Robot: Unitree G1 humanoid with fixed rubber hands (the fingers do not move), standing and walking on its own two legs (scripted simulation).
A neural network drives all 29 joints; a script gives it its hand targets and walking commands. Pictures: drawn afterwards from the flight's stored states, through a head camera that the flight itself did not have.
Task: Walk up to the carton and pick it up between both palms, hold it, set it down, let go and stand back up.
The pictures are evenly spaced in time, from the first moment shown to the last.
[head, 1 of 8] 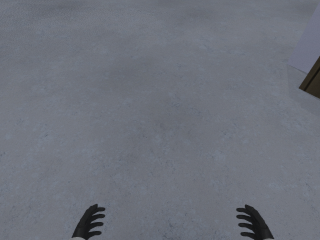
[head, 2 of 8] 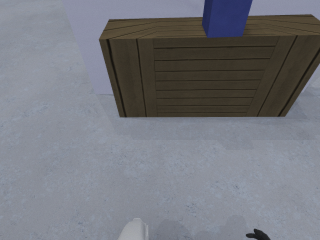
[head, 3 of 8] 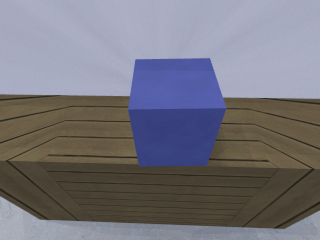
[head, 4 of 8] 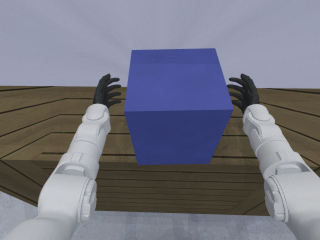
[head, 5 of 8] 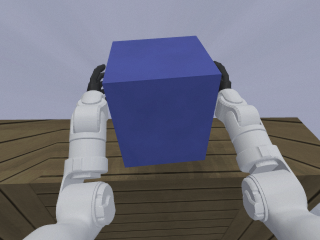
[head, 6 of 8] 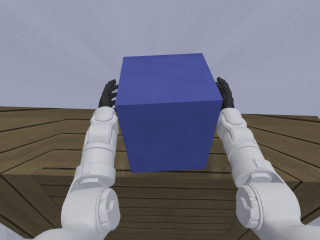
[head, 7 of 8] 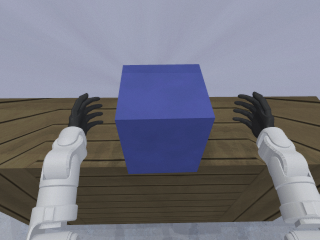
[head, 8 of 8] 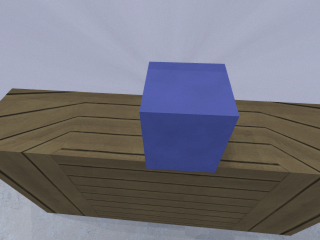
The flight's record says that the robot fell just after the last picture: no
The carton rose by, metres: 0.21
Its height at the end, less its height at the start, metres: +0.00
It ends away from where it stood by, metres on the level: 0.02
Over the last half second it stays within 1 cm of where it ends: yes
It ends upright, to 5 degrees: yes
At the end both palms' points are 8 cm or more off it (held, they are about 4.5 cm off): yes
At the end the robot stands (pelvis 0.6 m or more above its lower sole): yes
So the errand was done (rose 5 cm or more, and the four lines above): yes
